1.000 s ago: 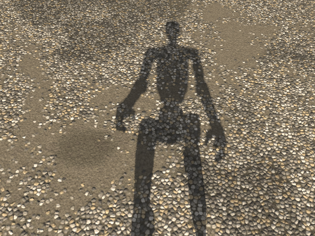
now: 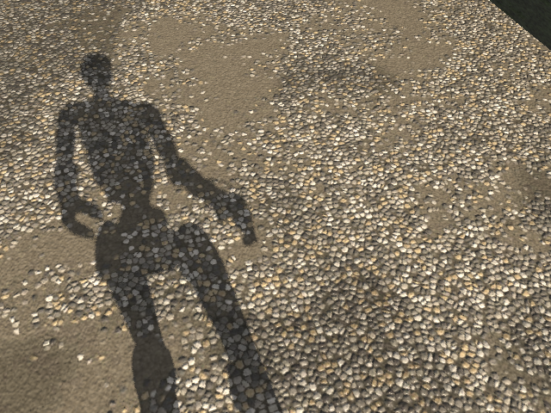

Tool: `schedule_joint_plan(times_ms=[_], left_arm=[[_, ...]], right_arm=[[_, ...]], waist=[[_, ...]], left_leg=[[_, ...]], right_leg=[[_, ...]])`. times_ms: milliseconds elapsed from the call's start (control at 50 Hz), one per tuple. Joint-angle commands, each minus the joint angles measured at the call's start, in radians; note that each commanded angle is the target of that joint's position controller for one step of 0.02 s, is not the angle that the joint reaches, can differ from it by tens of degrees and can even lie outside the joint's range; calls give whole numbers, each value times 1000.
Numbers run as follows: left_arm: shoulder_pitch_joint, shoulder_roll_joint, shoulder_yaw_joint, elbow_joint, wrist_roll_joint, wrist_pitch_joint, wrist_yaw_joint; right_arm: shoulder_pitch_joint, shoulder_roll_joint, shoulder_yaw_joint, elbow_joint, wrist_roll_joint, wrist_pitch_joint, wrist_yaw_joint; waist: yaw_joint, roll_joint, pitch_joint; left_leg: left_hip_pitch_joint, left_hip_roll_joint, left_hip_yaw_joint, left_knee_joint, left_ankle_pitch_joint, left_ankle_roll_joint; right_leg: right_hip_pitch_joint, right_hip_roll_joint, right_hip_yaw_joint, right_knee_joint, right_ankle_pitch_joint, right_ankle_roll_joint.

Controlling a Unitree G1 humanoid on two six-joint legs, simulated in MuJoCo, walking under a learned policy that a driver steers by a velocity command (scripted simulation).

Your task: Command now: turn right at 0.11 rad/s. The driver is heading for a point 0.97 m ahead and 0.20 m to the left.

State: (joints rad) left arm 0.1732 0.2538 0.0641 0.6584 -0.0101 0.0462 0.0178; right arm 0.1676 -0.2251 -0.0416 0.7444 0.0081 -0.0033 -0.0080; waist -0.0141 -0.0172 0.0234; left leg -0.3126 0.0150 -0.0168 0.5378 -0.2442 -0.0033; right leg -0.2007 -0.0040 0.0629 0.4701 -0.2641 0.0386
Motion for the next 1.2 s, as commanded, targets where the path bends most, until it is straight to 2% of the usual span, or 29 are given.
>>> schedule_joint_plan(times_ms=[20,40,60,80,120,220,340,420,760,1140,1160,1200], left_arm=[[22,187,44,-56,23,-13,8],[5,115,32,-50,25,-18,-4],[-12,64,16,-55,31,-25,-13],[-13,62,13,-50,36,-31,-14],[-14,76,13,-49,31,-45,-16],[7,63,2,-43,27,-54,-8],[28,52,-3,-32,25,-60,-5],[42,42,-5,-20,23,-62,-3],[111,31,-5,61,17,-64,13],[185,18,-10,198,12,-68,29],[211,11,-11,217,11,-66,29],[213,39,-3,220,-1,-64,33]], right_arm=[[71,-120,-25,-52,-24,-43,16],[20,-108,-19,-51,-32,-48,16],[-29,-127,-23,-53,-31,-44,16],[-47,-119,-22,-51,-28,-38,13],[-31,-120,-25,-49,-25,-23,7],[-6,-113,-26,-26,-21,-19,1],[9,-112,-28,0,-18,-20,-7],[17,-113,-28,15,-16,-20,-12],[30,-96,-24,98,-9,-11,-26],[41,-76,-23,219,-3,4,-37],[62,-67,-21,235,-2,6,-37],[77,-89,-30,245,12,6,-38]], waist=[[-52,-58,-148],[-20,-126,-149],[-3,-96,-107],[1,-84,-82],[-4,-86,-34],[-4,-47,-6],[-1,1,-17],[1,10,-28],[7,18,-19],[6,22,7],[8,20,-13],[8,12,49]], left_leg=[[-27,53,-59,-43,129,32],[50,27,-12,-41,44,-12],[68,24,-10,-36,54,-29],[76,23,-5,-30,67,-28],[78,26,-11,-31,83,-17],[84,28,-15,-36,74,-15],[92,30,-19,-36,89,-18],[94,33,-22,-31,101,-15],[83,30,-24,-28,103,3],[93,20,-16,-55,95,11],[99,7,-3,-58,-25,15],[26,-15,6,-51,-390,44]], right_leg=[[178,-130,105,-19,371,-104],[56,-127,110,-44,205,-132],[6,-102,102,-65,102,-119],[-30,-84,89,-71,57,-100],[-79,-74,83,-76,35,-85],[-112,-61,78,-69,-9,-80],[-106,-44,63,-48,6,-77],[-100,-33,48,-32,28,-73],[-95,-8,11,-2,67,-51],[-84,1,-12,-24,69,-37],[-76,10,-22,-30,-45,-42],[-136,18,-16,-32,-386,-82]])
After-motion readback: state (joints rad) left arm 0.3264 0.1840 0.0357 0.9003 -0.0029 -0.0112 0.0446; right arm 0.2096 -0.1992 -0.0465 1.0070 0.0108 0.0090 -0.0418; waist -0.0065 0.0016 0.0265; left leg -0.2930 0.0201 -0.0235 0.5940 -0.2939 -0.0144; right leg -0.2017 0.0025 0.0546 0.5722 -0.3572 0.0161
